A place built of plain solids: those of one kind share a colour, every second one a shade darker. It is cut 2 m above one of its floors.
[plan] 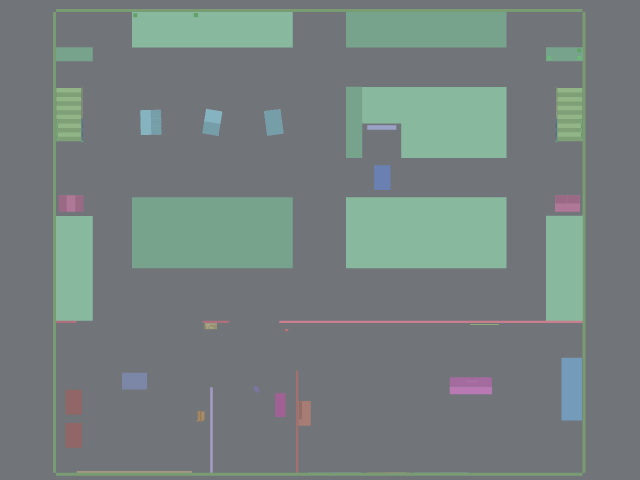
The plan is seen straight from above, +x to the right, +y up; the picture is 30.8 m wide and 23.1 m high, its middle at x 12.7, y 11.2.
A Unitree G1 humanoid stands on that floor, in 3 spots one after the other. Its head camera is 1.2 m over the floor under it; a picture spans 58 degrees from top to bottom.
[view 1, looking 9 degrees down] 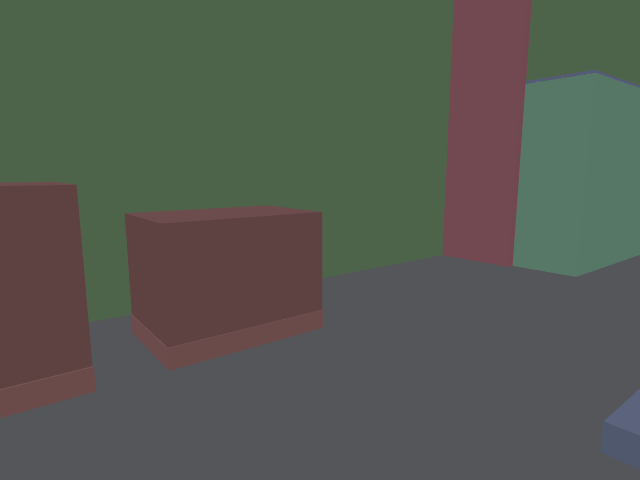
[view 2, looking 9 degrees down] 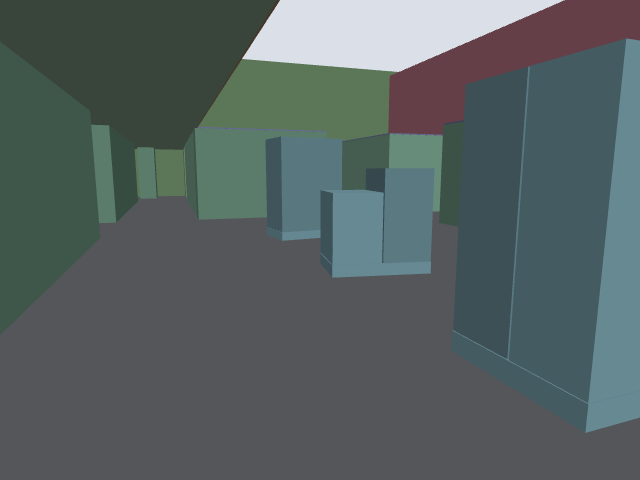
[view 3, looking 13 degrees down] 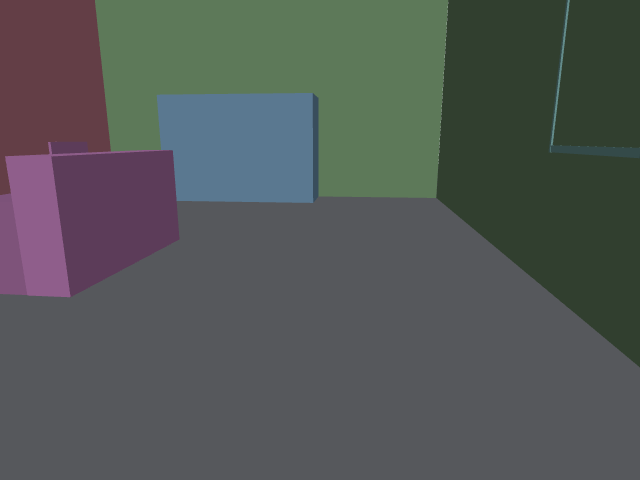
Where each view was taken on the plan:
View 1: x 3.77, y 2.00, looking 142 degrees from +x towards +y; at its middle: bay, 3.25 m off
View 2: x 2.71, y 19.21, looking -19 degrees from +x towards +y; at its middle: ground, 7.67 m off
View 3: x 15.96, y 1.50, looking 6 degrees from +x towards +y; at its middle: ground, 5.33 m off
